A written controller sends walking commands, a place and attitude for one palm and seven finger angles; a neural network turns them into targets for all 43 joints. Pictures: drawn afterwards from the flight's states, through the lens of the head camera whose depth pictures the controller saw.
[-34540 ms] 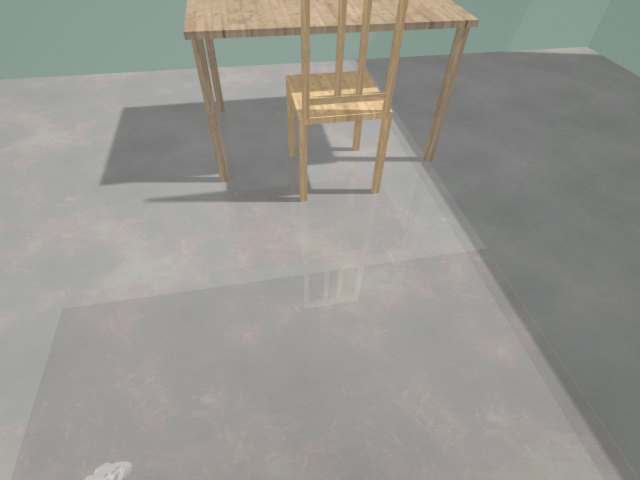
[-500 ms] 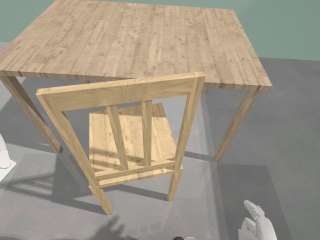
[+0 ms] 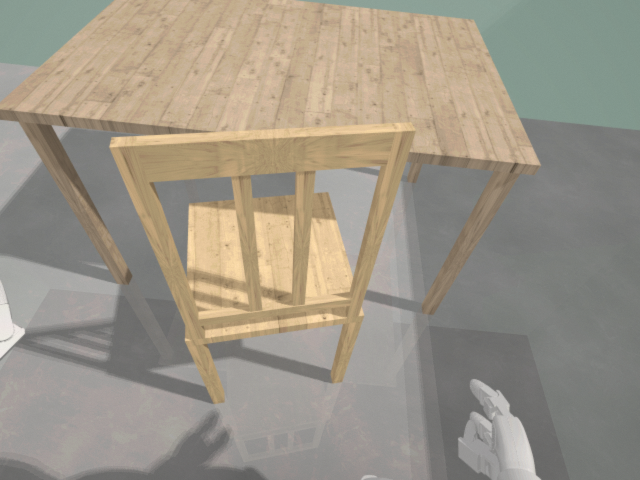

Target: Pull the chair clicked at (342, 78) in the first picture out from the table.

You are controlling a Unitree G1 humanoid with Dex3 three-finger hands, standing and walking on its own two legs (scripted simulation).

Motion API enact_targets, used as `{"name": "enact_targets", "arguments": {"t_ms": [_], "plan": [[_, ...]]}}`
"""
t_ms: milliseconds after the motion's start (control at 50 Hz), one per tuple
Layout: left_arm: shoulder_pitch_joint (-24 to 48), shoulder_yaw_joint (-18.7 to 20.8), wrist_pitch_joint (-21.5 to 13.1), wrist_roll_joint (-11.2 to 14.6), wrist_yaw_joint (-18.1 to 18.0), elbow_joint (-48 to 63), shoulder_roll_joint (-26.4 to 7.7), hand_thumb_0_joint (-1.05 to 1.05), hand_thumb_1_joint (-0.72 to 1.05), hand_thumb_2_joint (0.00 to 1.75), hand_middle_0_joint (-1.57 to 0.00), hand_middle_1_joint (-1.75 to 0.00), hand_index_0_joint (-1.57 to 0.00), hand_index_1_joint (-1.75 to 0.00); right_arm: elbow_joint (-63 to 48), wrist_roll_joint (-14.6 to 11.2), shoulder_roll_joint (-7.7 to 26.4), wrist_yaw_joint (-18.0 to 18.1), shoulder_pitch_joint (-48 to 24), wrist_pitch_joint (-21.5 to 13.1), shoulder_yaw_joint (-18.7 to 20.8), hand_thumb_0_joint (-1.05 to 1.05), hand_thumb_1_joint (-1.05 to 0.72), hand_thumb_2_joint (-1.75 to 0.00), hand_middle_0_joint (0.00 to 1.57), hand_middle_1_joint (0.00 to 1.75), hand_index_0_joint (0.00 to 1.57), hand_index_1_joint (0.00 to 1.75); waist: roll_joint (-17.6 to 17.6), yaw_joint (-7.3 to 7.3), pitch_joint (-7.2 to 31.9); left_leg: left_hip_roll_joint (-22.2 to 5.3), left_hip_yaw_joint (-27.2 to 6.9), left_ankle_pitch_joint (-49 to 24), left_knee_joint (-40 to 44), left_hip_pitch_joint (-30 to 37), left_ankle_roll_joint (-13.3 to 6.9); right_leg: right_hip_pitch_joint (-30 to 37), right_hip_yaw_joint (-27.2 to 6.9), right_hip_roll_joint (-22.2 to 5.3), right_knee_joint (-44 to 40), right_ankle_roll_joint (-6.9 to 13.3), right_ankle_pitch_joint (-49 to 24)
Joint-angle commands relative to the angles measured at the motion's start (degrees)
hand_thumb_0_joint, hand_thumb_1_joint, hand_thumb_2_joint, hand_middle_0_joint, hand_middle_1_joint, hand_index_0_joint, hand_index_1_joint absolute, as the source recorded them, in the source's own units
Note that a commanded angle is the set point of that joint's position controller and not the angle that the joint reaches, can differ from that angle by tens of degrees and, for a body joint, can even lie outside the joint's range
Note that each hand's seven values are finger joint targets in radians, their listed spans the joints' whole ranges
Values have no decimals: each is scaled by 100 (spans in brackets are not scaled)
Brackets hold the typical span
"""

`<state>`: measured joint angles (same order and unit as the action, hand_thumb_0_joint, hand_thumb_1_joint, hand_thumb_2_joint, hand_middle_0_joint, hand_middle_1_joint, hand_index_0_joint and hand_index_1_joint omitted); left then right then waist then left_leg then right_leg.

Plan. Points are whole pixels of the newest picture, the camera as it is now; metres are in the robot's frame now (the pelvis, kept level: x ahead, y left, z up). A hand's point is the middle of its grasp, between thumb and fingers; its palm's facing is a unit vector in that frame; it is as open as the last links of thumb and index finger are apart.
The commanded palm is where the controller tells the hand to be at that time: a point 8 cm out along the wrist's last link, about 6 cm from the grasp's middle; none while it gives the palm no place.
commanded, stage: step back with the hand held close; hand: left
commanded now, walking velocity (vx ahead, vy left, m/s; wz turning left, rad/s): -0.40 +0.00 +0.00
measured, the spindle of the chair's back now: (249, 254) +0.46 +0.15 -0.06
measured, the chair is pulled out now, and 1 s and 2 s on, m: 0.12 0.12 0.12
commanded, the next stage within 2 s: stop stepping back and stand still in 0.10 s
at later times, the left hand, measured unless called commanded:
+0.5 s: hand out of the picture +0.06 +0.25 +0.17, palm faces +0.43 -0.78 -0.45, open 7.4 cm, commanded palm +0.01 +0.29 +0.18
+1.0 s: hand out of the picture +0.00 +0.25 +0.19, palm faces +0.46 -0.73 -0.50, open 7.4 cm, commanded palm -0.05 +0.28 +0.18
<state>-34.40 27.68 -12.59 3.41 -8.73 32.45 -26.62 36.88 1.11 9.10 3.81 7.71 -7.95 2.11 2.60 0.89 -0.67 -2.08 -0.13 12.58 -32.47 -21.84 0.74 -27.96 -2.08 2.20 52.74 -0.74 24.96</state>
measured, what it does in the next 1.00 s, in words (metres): walks backwards: right foot, then left foot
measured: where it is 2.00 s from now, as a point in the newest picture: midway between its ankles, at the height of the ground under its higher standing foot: outside the picture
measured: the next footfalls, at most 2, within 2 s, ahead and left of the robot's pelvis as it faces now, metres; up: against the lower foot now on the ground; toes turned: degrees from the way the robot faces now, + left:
right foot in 0.12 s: -0.01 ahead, -0.16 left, +0.00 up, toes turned -1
left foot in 0.36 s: -0.12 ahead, +0.10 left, +0.00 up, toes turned +3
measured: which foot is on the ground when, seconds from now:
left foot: down 0.00-0.14, up 0.16-0.34, down 0.36-1.00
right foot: up 0.00-0.10, down 0.12-0.38, up 0.40-0.56, down 0.58-1.00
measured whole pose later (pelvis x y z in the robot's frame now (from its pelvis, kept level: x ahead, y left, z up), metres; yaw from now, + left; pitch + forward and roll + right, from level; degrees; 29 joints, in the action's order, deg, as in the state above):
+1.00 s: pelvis -0.19 -0.01 -0.01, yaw +0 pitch -1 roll -2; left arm -30.3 27.0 -12.7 0.3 -9.0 29.3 -27.9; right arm 37.4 -0.5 9.7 2.4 16.4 -6.6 -0.9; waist -0.5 -0.6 2.3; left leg -2.6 1.0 21.1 -41.7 -21.9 -1.2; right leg -15.3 3.6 0.5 33.7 1.9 20.0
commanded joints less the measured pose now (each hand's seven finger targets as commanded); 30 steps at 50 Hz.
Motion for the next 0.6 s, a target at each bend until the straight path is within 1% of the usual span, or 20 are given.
{"name": "enact_targets", "arguments": {"t_ms": [0, 60, 80, 100, 120, 140, 160, 180, 220, 280, 320, 360, 380, 400, 420, 440, 480, 520, 540, 580], "plan": [[509, 291, -318, -13, -98, 1415, -620, 0, 90, 90, -20, -30, -20, -30, -694, -17, 1008, -59, -126, -499, 263, 0, -90, -90, 20, 30, 20, 30, -1571, -19, 903, -1474, -789, -2772, 727, 884, -631, 616, -28, -329, -1125, 126, -250], [549, 317, -259, -44, -60, 977, -652, 0, 90, 90, -20, -30, -20, -30, -668, 1, 1061, -48, -243, -509, 168, 0, -90, -90, 20, 30, 20, 30, -1434, 16, 634, -1325, -887, -640, 664, 61, -584, 1339, 66, -338, -2245, 87, -911], [594, 395, -292, -60, -41, 911, -736, 0, 90, 90, -20, -30, -20, -30, -670, -10, 1074, -53, -265, -516, 168, 0, -90, -90, 20, 30, 20, 30, -1175, 42, 616, -1148, -753, 46, 343, -77, -474, 1462, 104, -387, -2774, 92, -1387], [700, 445, -342, -64, -22, 909, -836, 0, 90, 90, -20, -30, -20, -30, -686, -27, 1010, -59, -229, -518, 151, 0, -90, -90, 20, 30, 20, 30, -453, -19, 560, -669, -382, 863, -310, -146, -271, 1231, -192, -756, -3300, 233, -1776], [745, 572, -409, -64, -21, 853, -1071, 0, 90, 90, -20, -30, -20, -30, -751, -44, 894, -56, -221, -499, 153, 0, -90, -90, 20, 30, 20, 30, 688, -92, 512, 97, 161, 1654, -1494, -493, 55, 841, -1555, -1706, -3875, 684, -1953], [721, 632, -429, -42, -52, 858, -1184, 0, 90, 90, -20, -30, -20, -30, -702, -62, 839, -41, -223, -468, 187, 0, -90, -90, 20, 30, 20, 30, 1014, -13, 704, 575, 110, 1900, -2944, -699, 142, 959, -2151, -2451, -4102, 1267, -3117], [580, 470, -392, -14, -31, 895, -1003, 0, 90, 90, -20, -30, -20, -30, -671, -111, 934, -41, -181, -435, 358, 0, -90, -90, 20, 30, 20, 30, 1354, -26, 889, 510, -364, 1843, -3637, -693, 101, 1108, -1832, -2452, -3877, 1342, -3359], [301, 558, -329, -80, -28, 727, -914, 0, 90, 90, -20, -30, -20, -30, -732, -123, 782, -21, -317, -351, 258, 0, -90, -90, 20, 30, 20, 30, 1058, -93, 894, 320, -348, 1625, -3722, -894, 127, 1361, -1390, -2232, -3447, 1382, -3869], [-247, 498, -183, -61, -76, 446, -701, 0, 90, 90, -20, -30, -20, -30, -948, -205, 593, -20, -361, -15, 13, 0, -90, -90, 20, 30, 20, 30, 528, -282, 1118, -1, -294, 1228, -2794, -459, 115, 1341, -590, -1815, -2865, 972, -3560], [-142, 559, -185, -65, -215, 709, -857, 0, 90, 90, -20, -30, -20, -30, -1097, -269, 841, 56, -240, 97, 77, 0, -90, -90, 20, 30, 20, 30, 166, -320, 925, 58, 9, 1079, -129, 591, -80, 865, -499, -1477, -2972, 542, -1142], [12, 464, -291, -100, -296, 1091, -873, 0, 90, 90, -20, -30, -20, -30, -1040, -209, 986, 136, -32, -91, 125, 0, -90, -90, 20, 30, 20, 30, -312, -325, 709, -35, 82, 940, 1063, 935, -205, 915, -300, -1112, -2729, 336, -410], [117, 421, -277, -148, -313, 1428, -911, 0, 90, 90, -20, -30, -20, -30, -1034, -197, 1181, 147, 111, -237, 187, 0, -90, -90, 20, 30, 20, 30, -1562, -247, 488, -916, -1043, 874, 1610, 736, -658, 645, 250, -315, -1605, 48, -73], [195, 501, -229, -205, -285, 1596, -1055, 0, 90, 90, -20, -30, -20, -30, -977, -197, 1175, 101, 180, -292, 236, 0, -90, -90, 20, 30, 20, 30, -1755, -262, 500, -1100, -1165, 186, 1555, 795, -782, 426, 507, -55, -908, -44, 184], [309, 506, -232, -231, -264, 1429, -1064, 0, 90, 90, -20, -30, -20, -30, -906, -149, 1057, 78, 12, -307, 152, 0, -90, -90, 20, 30, 20, 30, -2437, -299, 441, -1198, -1637, 1908, 2167, -57, -830, 647, 309, -169, -232, -8, 482], [594, 524, -204, -317, -287, 1310, -1048, 0, 90, 90, -20, -30, -20, -30, -849, -105, 994, 50, -80, -297, 148, 0, -90, -90, 20, 30, 20, 30, -2431, -300, -7, -1164, -1629, 2419, 2308, -741, -921, 861, 148, -181, 48, 17, 158], [903, 521, -220, -328, -267, 1348, -1058, 0, 90, 90, -20, -30, -20, -30, -809, -115, 1004, 0, -62, -296, 169, 0, -90, -90, 20, 30, 20, 30, -2445, -276, -111, -1053, -1342, 2259, 2117, -901, -907, 988, 187, -204, -13, -1, -8], [846, 363, -236, -362, -225, 742, -816, 0, 90, 90, -20, -30, -20, -30, -642, -170, 1096, -116, 176, -339, 158, 0, -90, -90, 20, 30, 20, 30, -1514, -178, 17, -879, -867, 1643, 1264, -619, -720, 1394, 340, -272, -1569, 30, -171], [710, 228, -161, -358, -173, 74, -663, 0, 90, 90, -20, -30, -20, -30, -601, -199, 1133, -93, 215, -260, 148, 0, -90, -90, 20, 30, 20, 30, -782, -169, -12, -595, -624, 2200, 630, -820, -521, 1930, 393, -230, -2687, 126, -515], [612, 135, -118, -368, -119, -206, -616, 0, 90, 90, -20, -30, -20, -30, -600, -206, 1107, -94, 264, -166, 153, 0, -90, -90, 20, 30, 20, 30, -169, -216, -84, -201, -325, 2192, -118, -796, -422, 1723, 152, -422, -3060, 303, -474], [1088, 93, -64, -274, -6, -401, -671, 0, 90, 90, -20, -30, -20, -30, -742, -223, 1115, -104, 125, 17, 203, 0, -90, -90, 20, 30, 20, 30, 757, -318, -216, 309, 268, 1682, -2406, -591, -263, 593, -1274, -1450, -3807, 850, 430]]}}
